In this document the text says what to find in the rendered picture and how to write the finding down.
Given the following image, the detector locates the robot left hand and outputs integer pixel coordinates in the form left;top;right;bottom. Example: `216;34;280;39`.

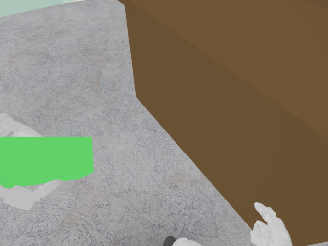
0;113;63;210

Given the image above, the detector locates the sponge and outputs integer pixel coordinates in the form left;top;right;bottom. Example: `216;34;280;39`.
0;137;94;188

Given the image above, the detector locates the robot right hand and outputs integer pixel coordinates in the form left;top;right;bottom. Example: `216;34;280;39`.
250;202;292;246

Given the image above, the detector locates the table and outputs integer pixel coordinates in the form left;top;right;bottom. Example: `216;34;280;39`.
119;0;328;246

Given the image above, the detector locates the right robot foot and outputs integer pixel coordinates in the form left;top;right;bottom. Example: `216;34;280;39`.
163;236;176;246

